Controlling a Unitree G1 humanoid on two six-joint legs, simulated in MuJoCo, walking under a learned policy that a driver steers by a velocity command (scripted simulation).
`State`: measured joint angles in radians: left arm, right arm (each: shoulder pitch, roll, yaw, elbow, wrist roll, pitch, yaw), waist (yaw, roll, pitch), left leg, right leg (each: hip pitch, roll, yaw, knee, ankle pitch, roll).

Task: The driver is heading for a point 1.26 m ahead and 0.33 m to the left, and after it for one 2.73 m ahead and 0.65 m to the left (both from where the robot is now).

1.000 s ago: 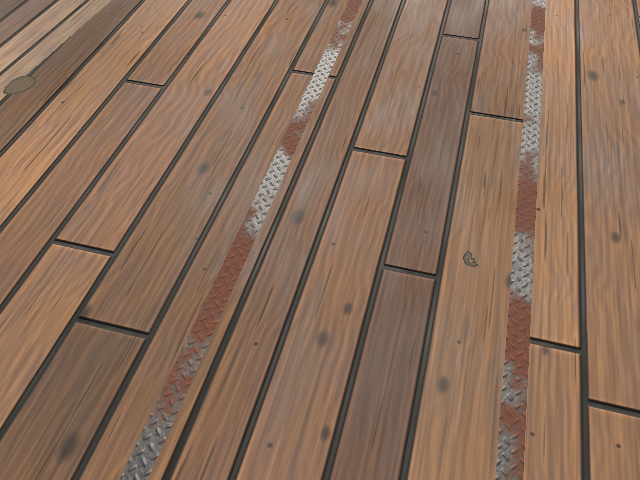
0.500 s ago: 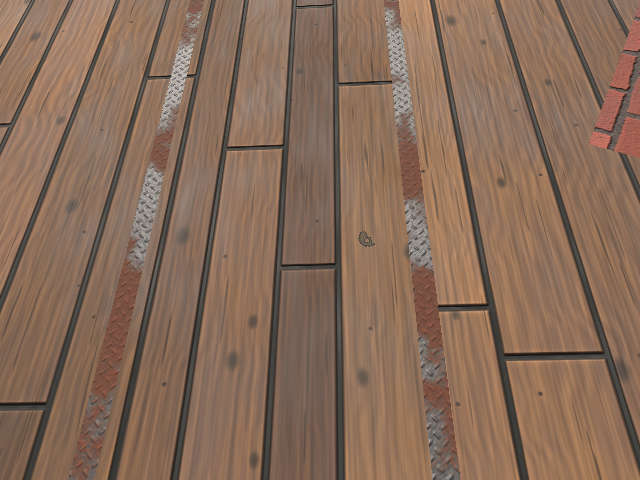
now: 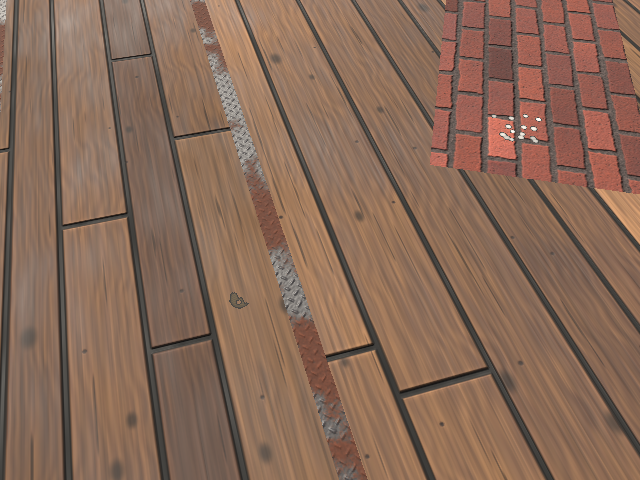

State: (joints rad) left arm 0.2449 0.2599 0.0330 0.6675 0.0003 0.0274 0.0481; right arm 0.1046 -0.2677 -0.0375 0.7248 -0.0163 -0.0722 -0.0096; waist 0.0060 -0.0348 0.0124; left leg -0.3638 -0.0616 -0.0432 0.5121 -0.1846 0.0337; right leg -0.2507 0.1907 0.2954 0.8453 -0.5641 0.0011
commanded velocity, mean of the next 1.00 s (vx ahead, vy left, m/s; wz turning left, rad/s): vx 0.31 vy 0.00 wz -0.05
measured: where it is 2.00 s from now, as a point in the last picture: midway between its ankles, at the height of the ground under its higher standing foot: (296, 216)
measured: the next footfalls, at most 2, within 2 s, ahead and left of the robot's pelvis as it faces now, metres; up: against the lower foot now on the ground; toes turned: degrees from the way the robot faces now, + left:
right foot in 0.26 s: +0.03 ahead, -0.14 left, +0.00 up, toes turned +4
left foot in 0.80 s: +0.23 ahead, +0.15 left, +0.00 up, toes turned +3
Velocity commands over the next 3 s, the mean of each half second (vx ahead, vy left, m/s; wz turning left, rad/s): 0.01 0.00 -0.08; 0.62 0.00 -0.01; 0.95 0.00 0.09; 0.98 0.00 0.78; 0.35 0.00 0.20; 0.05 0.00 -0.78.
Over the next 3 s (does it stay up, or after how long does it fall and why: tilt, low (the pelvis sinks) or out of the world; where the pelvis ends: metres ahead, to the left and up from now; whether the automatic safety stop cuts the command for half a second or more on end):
stays up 1.41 0.24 -0.01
